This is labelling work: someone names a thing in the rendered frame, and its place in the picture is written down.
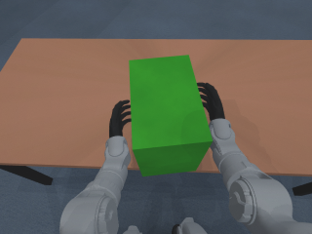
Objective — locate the robot right hand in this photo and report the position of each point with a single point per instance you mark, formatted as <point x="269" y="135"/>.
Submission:
<point x="213" y="103"/>

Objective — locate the robot left shin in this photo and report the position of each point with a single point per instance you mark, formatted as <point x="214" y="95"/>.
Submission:
<point x="132" y="227"/>

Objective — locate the table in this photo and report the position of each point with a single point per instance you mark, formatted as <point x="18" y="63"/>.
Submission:
<point x="57" y="96"/>

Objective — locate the robot left upper arm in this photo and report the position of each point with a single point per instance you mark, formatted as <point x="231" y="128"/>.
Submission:
<point x="90" y="215"/>

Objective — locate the robot left hand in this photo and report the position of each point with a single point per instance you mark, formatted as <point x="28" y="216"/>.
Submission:
<point x="116" y="124"/>

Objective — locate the robot right upper arm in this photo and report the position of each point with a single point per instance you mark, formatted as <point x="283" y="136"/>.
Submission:
<point x="264" y="206"/>

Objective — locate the right robot forearm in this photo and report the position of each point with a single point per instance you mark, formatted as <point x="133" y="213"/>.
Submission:
<point x="229" y="159"/>

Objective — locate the robot shin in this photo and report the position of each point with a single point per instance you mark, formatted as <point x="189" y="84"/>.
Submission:
<point x="188" y="219"/>
<point x="132" y="227"/>

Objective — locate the left robot forearm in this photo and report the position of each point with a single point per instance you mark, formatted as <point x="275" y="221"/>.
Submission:
<point x="112" y="176"/>

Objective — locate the carton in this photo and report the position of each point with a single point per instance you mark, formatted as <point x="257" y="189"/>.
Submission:
<point x="170" y="130"/>

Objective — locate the robot right shin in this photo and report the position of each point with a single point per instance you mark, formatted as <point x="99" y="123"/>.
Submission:
<point x="188" y="219"/>

